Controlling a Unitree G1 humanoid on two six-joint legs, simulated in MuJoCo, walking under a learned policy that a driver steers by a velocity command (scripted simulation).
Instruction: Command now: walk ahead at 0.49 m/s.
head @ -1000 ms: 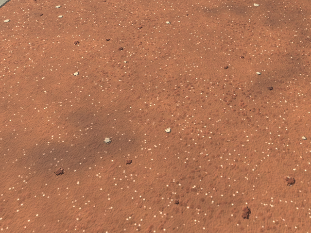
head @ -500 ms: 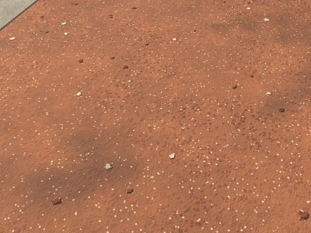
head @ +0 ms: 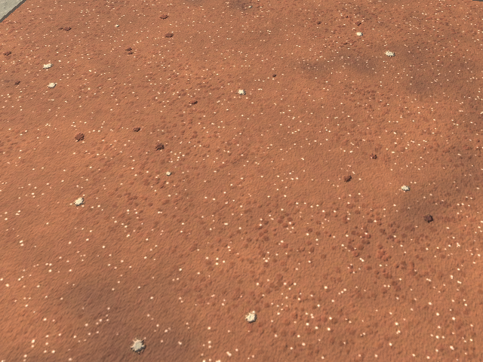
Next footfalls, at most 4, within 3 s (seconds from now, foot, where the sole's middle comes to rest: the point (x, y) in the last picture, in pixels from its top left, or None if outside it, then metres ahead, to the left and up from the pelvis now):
0.30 right None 0.33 -0.17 -0.78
0.86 left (217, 318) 0.65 0.07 -0.78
1.42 right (286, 228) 0.96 -0.16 -0.78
1.98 left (213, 164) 1.27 0.09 -0.78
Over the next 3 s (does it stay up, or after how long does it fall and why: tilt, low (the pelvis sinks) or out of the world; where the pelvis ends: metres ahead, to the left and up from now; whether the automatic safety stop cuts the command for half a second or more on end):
stays up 1.63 -0.13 -0.01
